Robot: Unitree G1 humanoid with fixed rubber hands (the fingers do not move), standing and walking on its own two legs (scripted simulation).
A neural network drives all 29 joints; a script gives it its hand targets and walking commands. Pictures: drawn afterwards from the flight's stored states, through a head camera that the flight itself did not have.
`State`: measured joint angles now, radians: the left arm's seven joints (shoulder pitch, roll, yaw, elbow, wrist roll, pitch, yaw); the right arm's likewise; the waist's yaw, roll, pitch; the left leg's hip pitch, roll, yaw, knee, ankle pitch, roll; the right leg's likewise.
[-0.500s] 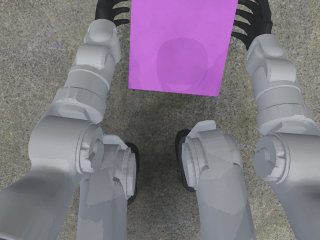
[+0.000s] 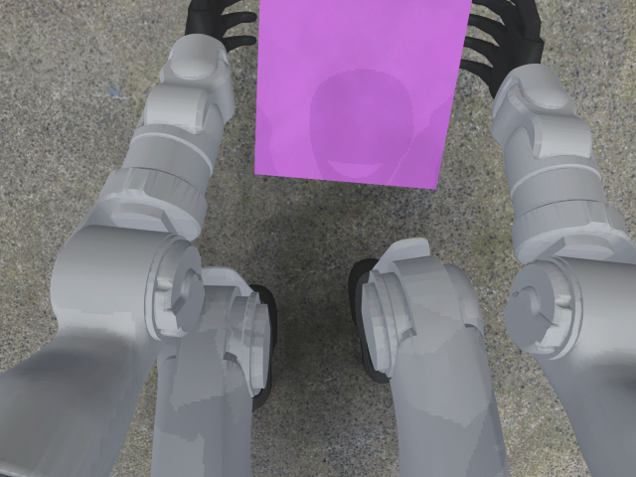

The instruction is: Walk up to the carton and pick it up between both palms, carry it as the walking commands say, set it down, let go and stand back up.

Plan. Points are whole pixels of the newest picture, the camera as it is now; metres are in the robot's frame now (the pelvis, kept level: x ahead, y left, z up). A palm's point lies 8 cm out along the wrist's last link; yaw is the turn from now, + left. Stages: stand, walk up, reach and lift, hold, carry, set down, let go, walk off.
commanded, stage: set down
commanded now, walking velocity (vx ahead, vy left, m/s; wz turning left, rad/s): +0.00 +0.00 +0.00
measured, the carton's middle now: (353, 49) +0.54 -0.11 -0.26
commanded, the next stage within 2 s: none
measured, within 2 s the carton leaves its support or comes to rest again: rests again in 0.98 s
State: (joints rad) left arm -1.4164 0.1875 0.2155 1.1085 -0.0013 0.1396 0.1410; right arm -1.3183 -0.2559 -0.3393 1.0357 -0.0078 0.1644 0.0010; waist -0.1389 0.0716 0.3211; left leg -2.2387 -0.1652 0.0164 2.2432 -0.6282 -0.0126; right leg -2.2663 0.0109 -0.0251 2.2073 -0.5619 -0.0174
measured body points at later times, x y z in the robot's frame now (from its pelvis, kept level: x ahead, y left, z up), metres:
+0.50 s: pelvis +0.01 +0.00 +0.00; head +0.36 -0.04 +0.27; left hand +0.56 +0.05 -0.18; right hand +0.50 -0.25 -0.18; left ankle +0.10 +0.10 -0.33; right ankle +0.12 -0.11 -0.33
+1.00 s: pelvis +0.01 +0.00 +0.00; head +0.37 -0.04 +0.26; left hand +0.55 +0.05 -0.19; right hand +0.49 -0.25 -0.19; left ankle +0.10 +0.10 -0.33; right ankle +0.12 -0.11 -0.33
